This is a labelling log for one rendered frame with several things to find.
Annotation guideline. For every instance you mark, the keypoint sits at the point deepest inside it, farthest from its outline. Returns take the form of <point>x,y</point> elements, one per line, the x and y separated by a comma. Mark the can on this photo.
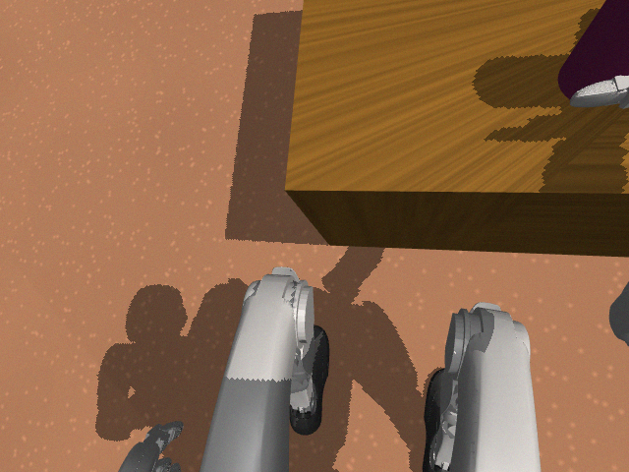
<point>602,52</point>

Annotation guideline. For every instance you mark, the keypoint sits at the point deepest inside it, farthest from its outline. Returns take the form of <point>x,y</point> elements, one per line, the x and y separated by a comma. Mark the left robot hand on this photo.
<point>143,457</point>

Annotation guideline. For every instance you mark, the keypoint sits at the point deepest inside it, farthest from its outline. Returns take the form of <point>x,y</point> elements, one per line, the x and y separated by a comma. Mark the right robot foot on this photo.
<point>432,421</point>

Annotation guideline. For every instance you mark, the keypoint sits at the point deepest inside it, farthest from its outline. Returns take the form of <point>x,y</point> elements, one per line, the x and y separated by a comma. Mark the right robot arm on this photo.
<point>619,315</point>

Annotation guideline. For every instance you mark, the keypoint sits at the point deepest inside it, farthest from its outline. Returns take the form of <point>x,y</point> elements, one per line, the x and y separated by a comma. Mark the left robot foot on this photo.
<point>307,423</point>

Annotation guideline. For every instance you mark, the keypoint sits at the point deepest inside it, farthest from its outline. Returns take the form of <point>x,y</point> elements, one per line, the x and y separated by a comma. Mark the right robot hand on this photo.
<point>603,93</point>

